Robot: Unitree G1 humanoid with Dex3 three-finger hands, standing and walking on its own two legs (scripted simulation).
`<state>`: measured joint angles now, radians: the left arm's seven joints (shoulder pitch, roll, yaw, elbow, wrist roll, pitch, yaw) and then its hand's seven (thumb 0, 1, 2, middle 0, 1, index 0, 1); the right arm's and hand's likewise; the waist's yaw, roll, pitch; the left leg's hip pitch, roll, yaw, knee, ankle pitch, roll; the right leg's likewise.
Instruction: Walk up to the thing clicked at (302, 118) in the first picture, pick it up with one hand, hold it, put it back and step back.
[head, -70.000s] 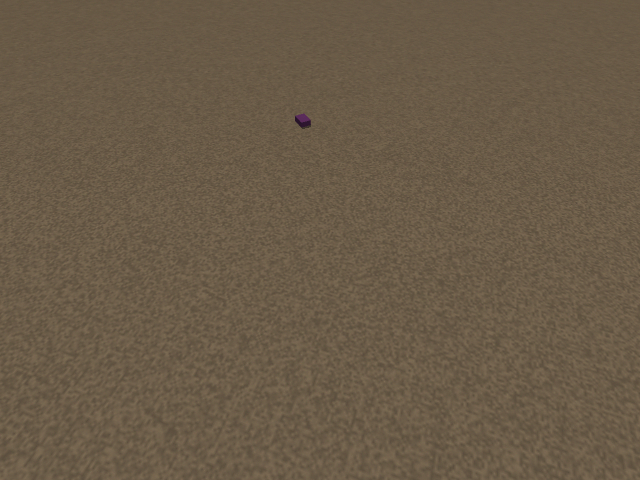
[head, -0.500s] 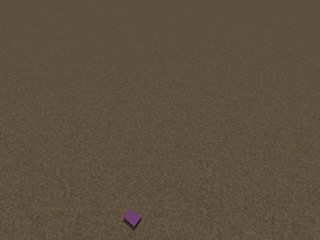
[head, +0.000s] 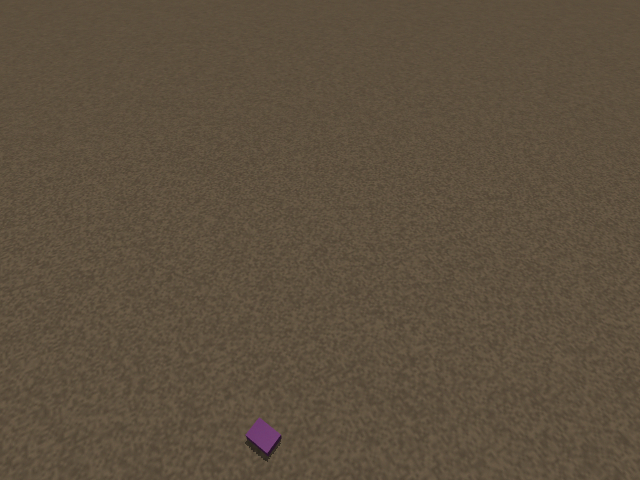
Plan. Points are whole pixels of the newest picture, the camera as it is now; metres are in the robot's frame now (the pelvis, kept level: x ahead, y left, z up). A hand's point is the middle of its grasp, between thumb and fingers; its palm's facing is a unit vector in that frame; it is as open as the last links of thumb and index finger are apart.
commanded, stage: stand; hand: left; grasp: from above
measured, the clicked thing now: (263, 436) +0.40 +0.17 -0.77
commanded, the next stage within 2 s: step back in 0.50 s
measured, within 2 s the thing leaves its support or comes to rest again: neither
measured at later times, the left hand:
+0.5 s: hand out of the picture +0.08 +0.25 -0.16, palm faces +0.00 -0.94 -0.34, open 7.3 cm
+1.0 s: hand out of the picture +0.08 +0.34 -0.18, palm faces -0.03 -0.94 -0.33, open 7.3 cm
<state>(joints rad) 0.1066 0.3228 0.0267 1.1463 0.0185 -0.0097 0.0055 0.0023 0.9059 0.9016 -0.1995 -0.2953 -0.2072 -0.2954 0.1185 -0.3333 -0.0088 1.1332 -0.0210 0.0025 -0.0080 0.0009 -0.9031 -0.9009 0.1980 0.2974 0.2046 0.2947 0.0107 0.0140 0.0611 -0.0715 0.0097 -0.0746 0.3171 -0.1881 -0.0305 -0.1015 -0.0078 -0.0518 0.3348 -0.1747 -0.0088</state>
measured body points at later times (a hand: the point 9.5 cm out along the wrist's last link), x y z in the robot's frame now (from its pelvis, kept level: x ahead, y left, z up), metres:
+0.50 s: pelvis +0.00 +0.00 +0.00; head +0.01 -0.01 +0.45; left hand +0.08 +0.29 -0.13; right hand +0.07 -0.30 -0.14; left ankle +0.00 +0.14 -0.75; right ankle +0.01 -0.11 -0.75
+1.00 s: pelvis -0.07 +0.08 -0.01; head +0.02 +0.12 +0.43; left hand +0.08 +0.38 -0.16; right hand -0.02 -0.23 -0.12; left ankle -0.07 +0.16 -0.75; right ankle -0.08 -0.08 -0.67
